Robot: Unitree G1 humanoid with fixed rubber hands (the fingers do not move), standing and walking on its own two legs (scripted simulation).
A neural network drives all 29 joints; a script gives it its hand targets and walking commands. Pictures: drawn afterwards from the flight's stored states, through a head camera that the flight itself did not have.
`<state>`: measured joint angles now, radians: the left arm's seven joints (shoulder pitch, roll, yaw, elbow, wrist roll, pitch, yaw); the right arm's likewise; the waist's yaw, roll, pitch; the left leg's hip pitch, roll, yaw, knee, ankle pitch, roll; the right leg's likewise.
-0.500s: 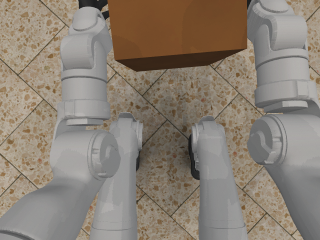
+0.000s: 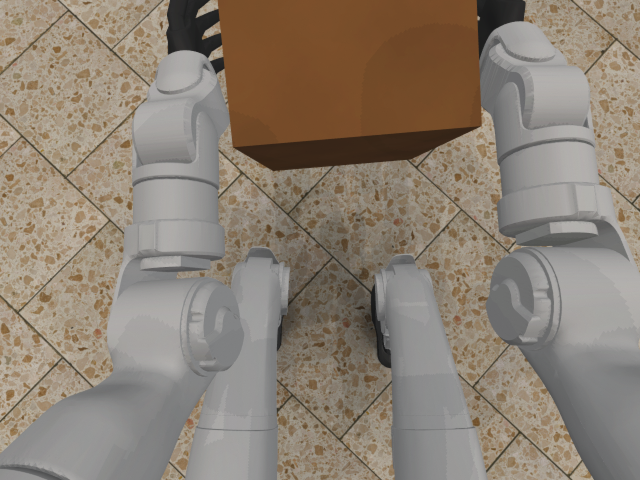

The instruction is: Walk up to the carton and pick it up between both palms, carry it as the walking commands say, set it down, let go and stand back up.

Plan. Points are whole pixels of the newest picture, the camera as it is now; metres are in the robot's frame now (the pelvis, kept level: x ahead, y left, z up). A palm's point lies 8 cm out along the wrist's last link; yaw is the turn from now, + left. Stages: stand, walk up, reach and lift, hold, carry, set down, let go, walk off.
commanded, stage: reach and lift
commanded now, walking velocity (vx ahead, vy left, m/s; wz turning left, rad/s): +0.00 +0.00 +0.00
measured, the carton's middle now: (339, 58) +0.55 +0.01 -0.07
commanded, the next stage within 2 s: none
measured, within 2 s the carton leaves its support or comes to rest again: neither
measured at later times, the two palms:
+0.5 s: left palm (160, 48) +0.49 +0.15 +0.05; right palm (539, 19) +0.51 -0.14 +0.07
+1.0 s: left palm (104, 10) +0.46 +0.15 +0.13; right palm out of the picture +0.48 -0.14 +0.14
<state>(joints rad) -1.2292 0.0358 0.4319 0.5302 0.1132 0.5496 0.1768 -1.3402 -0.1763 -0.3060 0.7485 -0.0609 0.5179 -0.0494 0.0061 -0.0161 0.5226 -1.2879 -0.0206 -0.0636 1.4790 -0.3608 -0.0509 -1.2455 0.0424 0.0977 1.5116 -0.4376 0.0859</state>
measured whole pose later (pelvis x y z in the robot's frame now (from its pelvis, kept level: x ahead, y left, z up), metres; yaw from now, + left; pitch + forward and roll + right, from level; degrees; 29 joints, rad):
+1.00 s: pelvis +0.01 +0.00 +0.13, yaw +0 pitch -2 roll -1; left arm -0.97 -0.05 0.43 0.50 0.17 0.55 0.14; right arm -1.08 -0.07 -0.32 0.70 -0.13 0.51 -0.03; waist 0.01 -0.02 0.50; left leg -0.68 -0.01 -0.06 0.88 -0.18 -0.04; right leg -0.65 0.03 0.11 0.91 -0.24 0.08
